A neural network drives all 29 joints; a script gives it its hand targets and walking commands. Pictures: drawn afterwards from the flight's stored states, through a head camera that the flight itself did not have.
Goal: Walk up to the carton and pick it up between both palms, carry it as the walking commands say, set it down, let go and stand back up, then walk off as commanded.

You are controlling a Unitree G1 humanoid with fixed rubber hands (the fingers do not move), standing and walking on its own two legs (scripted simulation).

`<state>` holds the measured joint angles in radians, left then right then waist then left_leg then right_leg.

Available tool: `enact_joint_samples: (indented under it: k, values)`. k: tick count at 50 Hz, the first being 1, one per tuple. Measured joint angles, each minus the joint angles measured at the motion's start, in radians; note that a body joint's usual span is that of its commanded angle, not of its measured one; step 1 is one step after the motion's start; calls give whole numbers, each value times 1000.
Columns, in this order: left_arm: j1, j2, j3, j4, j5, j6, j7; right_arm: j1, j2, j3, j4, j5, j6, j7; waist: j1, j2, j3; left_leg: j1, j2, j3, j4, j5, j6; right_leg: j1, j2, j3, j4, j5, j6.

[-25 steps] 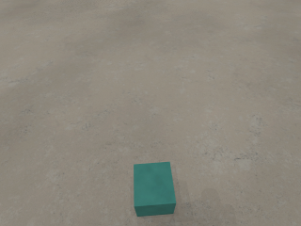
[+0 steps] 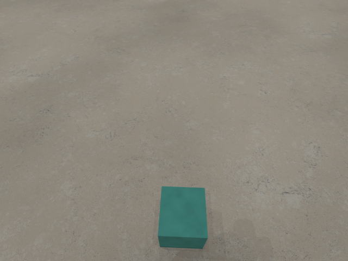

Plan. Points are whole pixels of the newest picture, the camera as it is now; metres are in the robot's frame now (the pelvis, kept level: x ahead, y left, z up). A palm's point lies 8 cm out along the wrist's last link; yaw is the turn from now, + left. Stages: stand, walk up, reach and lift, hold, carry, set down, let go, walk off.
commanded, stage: walk up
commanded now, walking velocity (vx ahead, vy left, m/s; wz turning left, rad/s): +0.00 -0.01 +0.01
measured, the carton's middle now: (182, 217) +0.42 +0.00 -0.66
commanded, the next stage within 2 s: stand in 0.26 s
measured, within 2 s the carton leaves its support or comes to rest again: neither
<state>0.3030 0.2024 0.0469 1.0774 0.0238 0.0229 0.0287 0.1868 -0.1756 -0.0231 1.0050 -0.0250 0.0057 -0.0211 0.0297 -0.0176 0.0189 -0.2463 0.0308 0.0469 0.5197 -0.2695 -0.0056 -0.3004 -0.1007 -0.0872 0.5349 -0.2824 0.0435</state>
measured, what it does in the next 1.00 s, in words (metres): stands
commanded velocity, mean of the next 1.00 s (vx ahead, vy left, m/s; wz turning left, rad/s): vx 0.00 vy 0.00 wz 0.00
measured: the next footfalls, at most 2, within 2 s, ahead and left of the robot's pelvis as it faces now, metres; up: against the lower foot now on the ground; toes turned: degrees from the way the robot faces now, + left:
none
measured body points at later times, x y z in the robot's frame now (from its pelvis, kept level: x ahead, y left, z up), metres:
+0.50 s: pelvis +0.01 +0.00 +0.01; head +0.02 +0.00 +0.46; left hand +0.00 +0.22 -0.15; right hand +0.00 -0.22 -0.15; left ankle +0.00 +0.11 -0.73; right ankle +0.01 -0.13 -0.73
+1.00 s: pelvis +0.00 -0.01 -0.01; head +0.06 -0.01 +0.43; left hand +0.18 +0.22 -0.13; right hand +0.18 -0.23 -0.13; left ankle +0.00 +0.11 -0.73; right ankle +0.01 -0.13 -0.73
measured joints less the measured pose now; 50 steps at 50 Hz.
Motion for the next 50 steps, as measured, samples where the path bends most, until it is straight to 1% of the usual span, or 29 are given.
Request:
enact_joint_samples:
  k: [2, 4, 7, 9, 10, 11, 14, 18, 37, 38, 40, 42, 44, 47, 48, 50]
  values:
    - [5, -4, -2, 9, -2, 10, -4, 13, 24, 6, 9, 2, -9, 0, -3, -18, -7, 23, -3, 3, -36, 11, 13, 3, 19, 27, 25, -60, -6]
    - [5, -12, -4, 19, -2, 10, -7, 20, 38, 11, 20, 5, -17, -5, -6, -27, -7, 46, -7, 7, -79, 32, 19, 11, 33, 41, 40, -64, -12]
    - [4, -26, -11, 31, 0, 0, -4, 24, 50, 10, 39, 11, -27, -12, -7, -36, 2, 66, -18, 15, -111, 49, 23, 48, 42, 42, -7, -28, -14]
    - [6, -34, -16, 36, 1, -9, 1, 27, 52, 7, 54, 16, -28, -13, -6, -44, 7, 71, -31, 26, -107, 45, 23, 91, 38, 37, -82, 36, -17]
    - [4, -42, -19, 42, 3, -13, 3, 28, 50, 4, 63, 19, -26, -13, -7, -37, 13, 73, -32, 27, -102, 41, 23, 103, 38, 37, -102, 78, -19]
    - [1, -51, -22, 47, 2, -16, 4, 30, 46, 2, 71, 21, -24, -13, -9, -25, 18, 80, -29, 25, -103, 39, 22, 111, 40, 34, -108, 86, -19]
    - [0, -68, -27, 55, 1, -26, 5, 45, 38, -1, 88, 24, -17, -15, -14, 2, 21, 102, -25, 20, -129, 50, 19, 136, 46, 28, -132, 77, -18]
    - [-3, -77, -29, 58, -1, -35, 8, 68, 35, 1, 106, 21, -15, -10, -19, 18, 23, 120, -21, 17, -155, 62, 16, 156, 52, 24, -164, 88, -21]
    - [-1, -60, -25, 55, -8, -40, 4, 127, 32, 7, 119, 9, -22, -14, -30, 15, 19, 132, -7, 9, -174, 68, -2, 167, 66, 16, -176, 87, -36]
    - [11, -56, -31, 17, -35, -21, 3, 138, 23, 27, 82, 28, -7, -8, -27, 16, -16, 80, -6, 11, -136, 36, 3, 114, 68, 21, -139, 56, -46]
    - [-15, -34, -56, -142, -62, 64, 8, 107, -5, 49, -65, 74, 70, -12, -28, 18, -46, -38, -1, 10, -17, -20, 10, -1, 69, 28, -30, 12, -56]
    - [-122, 0, -69, -253, -83, 176, 6, 7, -35, 55, -186, 95, 189, -13, -30, 20, -44, -122, 3, 4, 81, -29, 11, -80, 68, 26, 63, 0, -53]
    - [-245, 27, -75, -317, -97, 320, -4, -109, -57, 61, -263, 98, 337, -7, -26, 21, -39, -168, 7, 1, 145, -58, 3, -126, 68, 27, 124, -28, -49]
    - [-352, 28, -57, -405, -84, 521, -17, -208, -60, 50, -351, 87, 540, -3, -15, 24, -47, -215, 9, -4, 177, -71, 1, -167, 69, 23, 148, -39, -45]
    - [-357, 22, -54, -440, -73, 568, -22, -214, -53, 44, -380, 80, 586, -2, -14, 25, -51, -224, 9, -7, 173, -70, 1, -174, 69, 21, 142, -37, -45]
    - [-330, 4, -47, -503, -49, 619, -33, -195, -26, 31, -432, 59, 636, 4, -15, 24, -57, -231, 8, -10, 152, -62, 2, -178, 70, 17, 118, -29, -47]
